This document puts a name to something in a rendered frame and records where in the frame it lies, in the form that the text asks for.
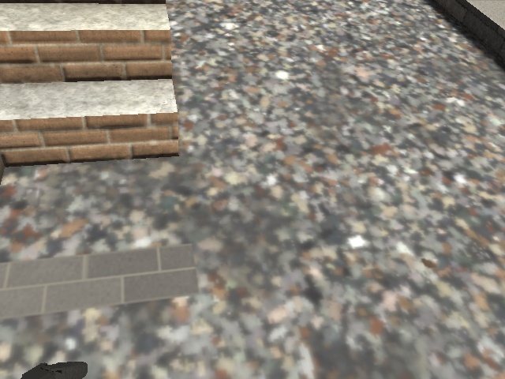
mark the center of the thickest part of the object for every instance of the left robot hand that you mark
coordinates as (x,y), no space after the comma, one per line
(60,370)

